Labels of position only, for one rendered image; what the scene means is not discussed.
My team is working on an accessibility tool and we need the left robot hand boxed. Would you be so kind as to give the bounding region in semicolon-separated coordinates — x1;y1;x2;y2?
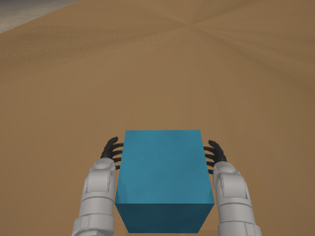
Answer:
100;137;124;170

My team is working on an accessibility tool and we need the carton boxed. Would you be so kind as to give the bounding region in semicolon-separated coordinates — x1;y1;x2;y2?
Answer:
114;130;215;234

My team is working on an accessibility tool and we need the robot right forearm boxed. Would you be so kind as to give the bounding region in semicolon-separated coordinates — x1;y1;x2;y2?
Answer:
213;161;262;236

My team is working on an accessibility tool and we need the right robot hand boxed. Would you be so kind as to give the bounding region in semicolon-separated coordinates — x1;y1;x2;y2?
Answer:
203;140;227;175

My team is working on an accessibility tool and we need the robot left forearm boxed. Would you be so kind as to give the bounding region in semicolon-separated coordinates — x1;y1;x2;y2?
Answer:
71;157;116;236

